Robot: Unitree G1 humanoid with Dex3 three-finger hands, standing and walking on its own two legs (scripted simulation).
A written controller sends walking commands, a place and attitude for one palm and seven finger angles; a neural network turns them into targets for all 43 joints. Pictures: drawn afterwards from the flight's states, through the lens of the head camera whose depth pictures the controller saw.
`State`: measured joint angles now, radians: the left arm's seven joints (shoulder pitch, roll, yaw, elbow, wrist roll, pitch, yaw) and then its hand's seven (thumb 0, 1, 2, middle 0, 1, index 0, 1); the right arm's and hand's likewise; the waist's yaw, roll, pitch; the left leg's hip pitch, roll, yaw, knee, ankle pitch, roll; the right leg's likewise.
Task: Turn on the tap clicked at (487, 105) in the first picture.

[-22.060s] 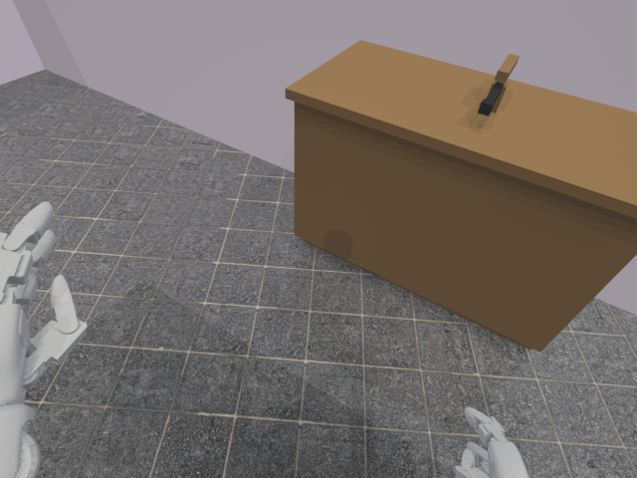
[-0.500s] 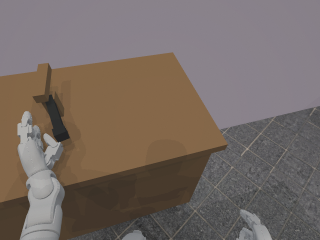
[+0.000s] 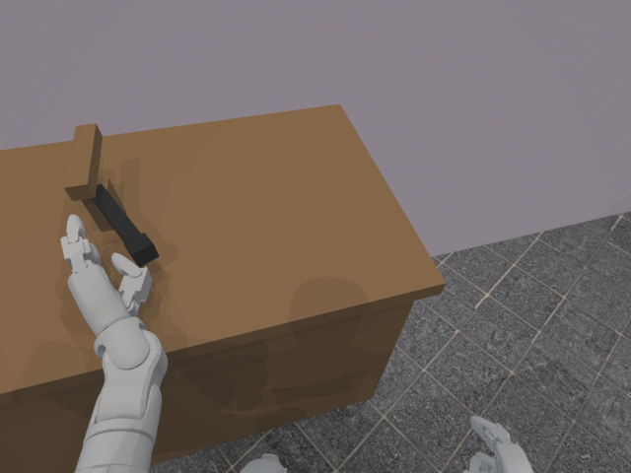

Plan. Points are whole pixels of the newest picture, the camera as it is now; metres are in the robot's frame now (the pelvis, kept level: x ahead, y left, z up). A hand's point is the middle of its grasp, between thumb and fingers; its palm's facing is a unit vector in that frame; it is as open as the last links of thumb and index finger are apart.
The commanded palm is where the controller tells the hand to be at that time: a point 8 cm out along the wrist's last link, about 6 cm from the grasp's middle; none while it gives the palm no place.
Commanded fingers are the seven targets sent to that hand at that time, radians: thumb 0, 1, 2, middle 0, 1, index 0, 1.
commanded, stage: push the lever round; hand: left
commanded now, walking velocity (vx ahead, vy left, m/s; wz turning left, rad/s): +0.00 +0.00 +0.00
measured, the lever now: (141, 250) +0.37 +0.25 +0.08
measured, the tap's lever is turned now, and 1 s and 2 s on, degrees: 26 54 82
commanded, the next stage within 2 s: lift the hand up off the lever in 1.80 s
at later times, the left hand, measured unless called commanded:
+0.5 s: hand (172, 254) +0.37 +0.22 +0.06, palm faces +0.75 -0.66 -0.07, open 7.8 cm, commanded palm +0.32 +0.23 +0.07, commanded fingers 0.00 0.90 0.90 -0.15 -0.15 -0.15 -0.15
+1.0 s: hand (194, 236) +0.40 +0.20 +0.07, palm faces +0.80 -0.60 -0.08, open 7.5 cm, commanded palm +0.35 +0.19 +0.07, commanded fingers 0.00 0.90 0.90 -0.15 -0.15 -0.15 -0.15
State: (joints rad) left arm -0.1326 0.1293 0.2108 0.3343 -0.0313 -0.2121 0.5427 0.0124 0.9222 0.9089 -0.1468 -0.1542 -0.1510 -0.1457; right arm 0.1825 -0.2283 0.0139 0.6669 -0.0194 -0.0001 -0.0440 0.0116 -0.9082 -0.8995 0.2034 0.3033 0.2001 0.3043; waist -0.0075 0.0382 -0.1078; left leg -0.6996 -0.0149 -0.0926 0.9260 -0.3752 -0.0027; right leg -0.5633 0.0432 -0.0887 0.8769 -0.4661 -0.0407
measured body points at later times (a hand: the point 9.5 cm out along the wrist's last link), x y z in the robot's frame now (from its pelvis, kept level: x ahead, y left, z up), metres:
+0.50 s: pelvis +0.00 +0.00 +0.00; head +0.03 +0.00 +0.45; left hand +0.33 +0.25 +0.07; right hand +0.14 -0.25 -0.11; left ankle +0.05 +0.12 -0.69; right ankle -0.01 -0.10 -0.69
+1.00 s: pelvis +0.00 -0.01 +0.00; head +0.04 +0.00 +0.44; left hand +0.36 +0.22 +0.07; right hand +0.14 -0.24 -0.12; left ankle +0.05 +0.12 -0.69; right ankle -0.01 -0.10 -0.69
